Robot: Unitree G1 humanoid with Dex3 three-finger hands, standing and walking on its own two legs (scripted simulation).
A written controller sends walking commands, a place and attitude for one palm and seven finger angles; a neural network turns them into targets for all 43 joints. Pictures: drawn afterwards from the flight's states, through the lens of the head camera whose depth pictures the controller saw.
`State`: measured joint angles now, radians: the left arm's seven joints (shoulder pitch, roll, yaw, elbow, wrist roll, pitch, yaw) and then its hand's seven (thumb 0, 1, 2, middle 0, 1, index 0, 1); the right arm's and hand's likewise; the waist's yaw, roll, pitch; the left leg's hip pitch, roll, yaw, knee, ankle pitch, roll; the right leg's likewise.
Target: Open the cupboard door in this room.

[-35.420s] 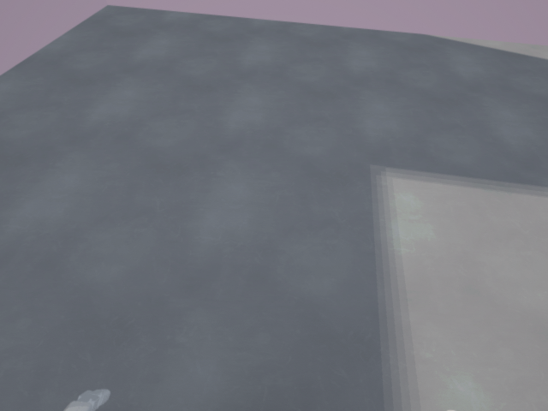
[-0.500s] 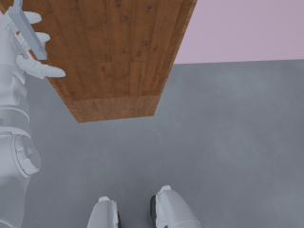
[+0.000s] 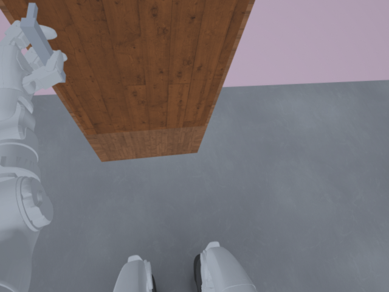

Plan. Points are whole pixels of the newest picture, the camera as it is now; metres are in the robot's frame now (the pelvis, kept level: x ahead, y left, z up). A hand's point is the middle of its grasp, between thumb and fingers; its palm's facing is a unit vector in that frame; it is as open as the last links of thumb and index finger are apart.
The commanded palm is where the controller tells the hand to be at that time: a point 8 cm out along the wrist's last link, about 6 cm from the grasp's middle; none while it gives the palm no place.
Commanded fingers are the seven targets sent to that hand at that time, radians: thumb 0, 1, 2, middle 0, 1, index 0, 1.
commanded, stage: close the thumb around the handle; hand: left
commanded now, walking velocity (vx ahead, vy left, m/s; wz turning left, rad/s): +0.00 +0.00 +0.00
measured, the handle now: (47, 46) +0.59 +0.23 +0.07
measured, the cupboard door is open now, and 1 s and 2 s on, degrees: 0 27 43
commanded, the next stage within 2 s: pull the door open along its arc in 0.12 s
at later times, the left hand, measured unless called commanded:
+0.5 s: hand (58, 80) +0.51 +0.20 +0.07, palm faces +0.03 -1.00 -0.02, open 5.9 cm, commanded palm +0.46 +0.24 +0.06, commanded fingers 0.00 0.90 0.90 -0.40 -1.35 -0.40 -1.35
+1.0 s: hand (100, 146) +0.37 +0.12 +0.07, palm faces +0.36 -0.93 +0.05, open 6.1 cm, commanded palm +0.31 +0.16 +0.06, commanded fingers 0.00 0.90 0.90 -0.40 -1.35 -0.40 -1.35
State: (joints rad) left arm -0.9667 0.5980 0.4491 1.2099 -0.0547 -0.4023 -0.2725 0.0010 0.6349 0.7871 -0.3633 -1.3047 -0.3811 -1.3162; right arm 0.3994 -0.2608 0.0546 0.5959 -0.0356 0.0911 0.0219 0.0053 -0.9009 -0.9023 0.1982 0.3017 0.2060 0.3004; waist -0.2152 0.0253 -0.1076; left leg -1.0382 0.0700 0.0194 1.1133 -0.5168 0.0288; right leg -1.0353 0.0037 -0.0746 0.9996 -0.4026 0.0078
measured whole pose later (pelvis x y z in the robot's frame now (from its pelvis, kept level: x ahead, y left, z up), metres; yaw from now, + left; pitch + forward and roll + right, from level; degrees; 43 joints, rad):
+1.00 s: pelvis +0.01 -0.02 +0.02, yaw +2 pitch +17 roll -1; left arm -0.22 0.01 0.08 0.44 -0.04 -0.41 0.33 0.00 0.71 0.80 -0.33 -1.33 -0.33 -1.29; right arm 0.25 -0.21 -0.01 0.54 -0.05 0.03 0.07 0.01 -0.90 -0.90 0.19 0.30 0.20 0.30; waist -0.03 0.02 -0.15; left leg -0.79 0.04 0.04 0.99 -0.49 0.01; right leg -0.83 -0.02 -0.05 0.96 -0.42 -0.01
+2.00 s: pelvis +0.00 -0.05 +0.02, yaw +4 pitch +13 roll +1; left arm -0.01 -0.11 -0.18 0.31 0.10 -0.36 0.57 -0.01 -0.44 0.33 -0.30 -1.02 -0.30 -1.01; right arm 0.21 -0.18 -0.01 0.59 -0.09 -0.03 0.02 0.01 -0.90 -0.90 0.20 0.30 0.20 0.30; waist -0.01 0.02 -0.14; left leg -0.75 0.03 -0.01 0.99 -0.47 -0.03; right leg -0.78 -0.03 -0.10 1.00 -0.45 -0.05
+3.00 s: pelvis +0.00 -0.02 +0.01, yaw +4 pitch +13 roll -1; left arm 0.33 0.09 -0.20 -0.08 -0.03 -0.33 0.03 -0.02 -0.50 0.30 -0.18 -0.32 -0.19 -0.31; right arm 0.24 -0.20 0.03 0.43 -0.02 -0.05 0.01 0.02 -0.90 -0.90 0.20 0.30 0.20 0.30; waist 0.00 0.02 -0.12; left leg -0.79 0.02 0.01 1.09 -0.52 0.00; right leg -0.81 -0.04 -0.07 1.06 -0.47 -0.01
